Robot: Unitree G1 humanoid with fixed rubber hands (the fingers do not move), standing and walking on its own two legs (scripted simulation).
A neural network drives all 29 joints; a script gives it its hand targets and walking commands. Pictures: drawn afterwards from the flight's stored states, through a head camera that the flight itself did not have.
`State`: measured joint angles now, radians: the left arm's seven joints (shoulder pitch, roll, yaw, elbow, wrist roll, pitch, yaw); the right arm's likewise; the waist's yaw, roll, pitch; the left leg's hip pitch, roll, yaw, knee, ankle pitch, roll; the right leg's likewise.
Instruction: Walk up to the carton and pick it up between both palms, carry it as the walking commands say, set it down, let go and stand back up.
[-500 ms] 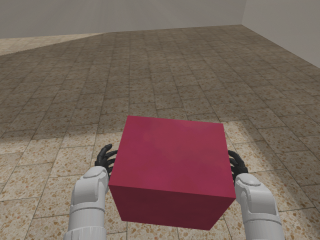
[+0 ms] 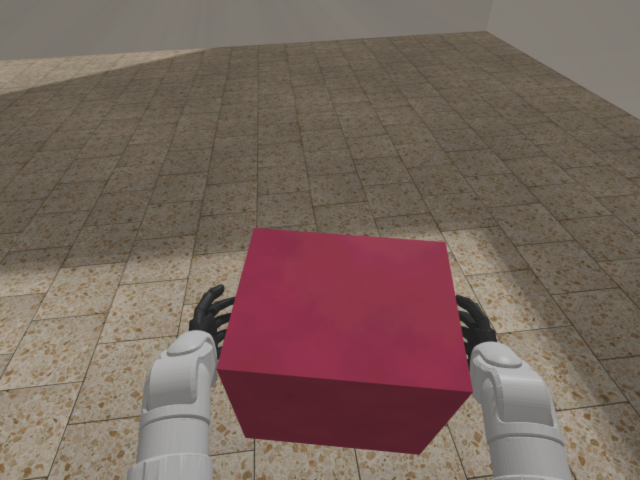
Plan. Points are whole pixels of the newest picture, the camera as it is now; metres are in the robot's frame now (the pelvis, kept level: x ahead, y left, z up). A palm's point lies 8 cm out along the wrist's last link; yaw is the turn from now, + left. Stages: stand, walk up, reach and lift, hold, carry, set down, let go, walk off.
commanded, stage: hold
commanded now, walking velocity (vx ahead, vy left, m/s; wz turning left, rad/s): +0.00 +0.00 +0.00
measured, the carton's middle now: (339, 345) +0.33 +0.00 +0.00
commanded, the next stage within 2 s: carry in 0.56 s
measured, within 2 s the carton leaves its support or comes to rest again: neither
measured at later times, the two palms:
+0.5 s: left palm (206, 356) +0.28 +0.17 +0.04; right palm (484, 370) +0.27 -0.18 +0.03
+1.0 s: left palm (58, 451) +0.15 +0.27 +0.09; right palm (405, 360) +0.24 -0.07 +0.11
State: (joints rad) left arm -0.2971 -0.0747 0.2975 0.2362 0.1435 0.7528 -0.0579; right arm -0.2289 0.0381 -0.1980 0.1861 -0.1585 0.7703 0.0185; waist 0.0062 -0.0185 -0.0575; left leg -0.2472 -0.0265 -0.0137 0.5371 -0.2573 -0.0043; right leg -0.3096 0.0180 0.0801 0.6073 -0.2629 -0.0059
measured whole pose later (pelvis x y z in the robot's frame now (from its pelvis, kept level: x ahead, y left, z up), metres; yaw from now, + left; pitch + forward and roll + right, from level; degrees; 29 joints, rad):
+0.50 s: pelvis +0.00 +0.00 +0.00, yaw +0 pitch -3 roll +2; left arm -0.25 -0.08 0.27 0.23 0.15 0.76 -0.06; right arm -0.18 0.04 -0.19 0.17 -0.16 0.79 0.02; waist 0.01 -0.02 -0.04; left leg -0.24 -0.03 -0.01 0.54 -0.26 0.00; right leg -0.30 0.02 0.08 0.61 -0.26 -0.01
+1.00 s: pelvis -0.05 +0.02 -0.02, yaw +17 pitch -1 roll -5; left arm -0.20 -0.07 0.25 -0.36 -0.01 1.17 0.03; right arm -0.11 0.11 -0.18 -0.42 -0.10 1.17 -0.03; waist 0.01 0.00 -0.07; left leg -0.49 -0.08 -0.15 0.72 -0.20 0.05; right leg -0.37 0.03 -0.05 0.96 -0.50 0.01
